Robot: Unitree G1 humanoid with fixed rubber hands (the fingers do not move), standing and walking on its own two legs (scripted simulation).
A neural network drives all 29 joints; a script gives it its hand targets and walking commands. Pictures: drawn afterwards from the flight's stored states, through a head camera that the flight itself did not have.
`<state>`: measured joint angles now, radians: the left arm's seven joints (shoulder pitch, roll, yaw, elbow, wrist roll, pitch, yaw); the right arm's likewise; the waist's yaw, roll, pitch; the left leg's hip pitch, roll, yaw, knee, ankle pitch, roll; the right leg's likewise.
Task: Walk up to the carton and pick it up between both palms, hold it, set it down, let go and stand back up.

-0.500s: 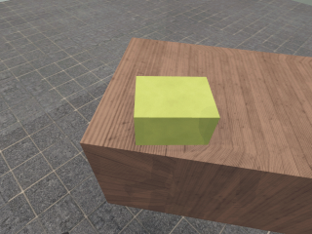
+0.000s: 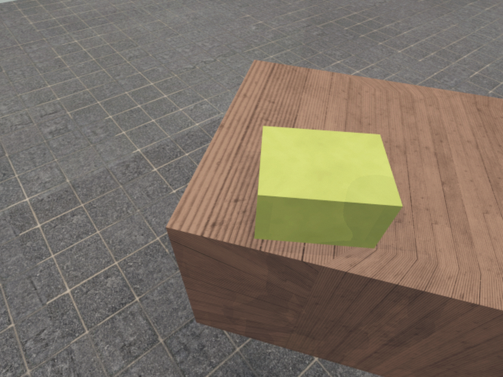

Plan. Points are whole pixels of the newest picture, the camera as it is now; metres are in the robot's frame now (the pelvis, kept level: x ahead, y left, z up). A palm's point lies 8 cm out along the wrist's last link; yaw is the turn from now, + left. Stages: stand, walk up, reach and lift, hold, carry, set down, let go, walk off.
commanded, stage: walk up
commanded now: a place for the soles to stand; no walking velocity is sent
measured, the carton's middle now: (317, 186) +0.51 -0.11 -0.02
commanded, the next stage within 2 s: reach and lift in 1.90 s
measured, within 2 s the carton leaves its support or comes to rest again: neither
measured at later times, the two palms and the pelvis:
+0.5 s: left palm out of the picture +0.10 +0.27 -0.09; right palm out of the picture +0.10 -0.24 -0.11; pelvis +0.02 +0.02 +0.01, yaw -8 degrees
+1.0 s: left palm (93, 369) +0.15 +0.26 -0.09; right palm out of the picture +0.04 -0.25 -0.12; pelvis +0.02 +0.03 +0.00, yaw -14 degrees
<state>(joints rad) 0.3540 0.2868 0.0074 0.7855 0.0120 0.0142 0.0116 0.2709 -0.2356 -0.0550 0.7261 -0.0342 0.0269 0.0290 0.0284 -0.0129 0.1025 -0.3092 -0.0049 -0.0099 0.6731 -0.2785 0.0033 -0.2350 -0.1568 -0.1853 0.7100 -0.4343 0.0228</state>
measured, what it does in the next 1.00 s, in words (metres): stands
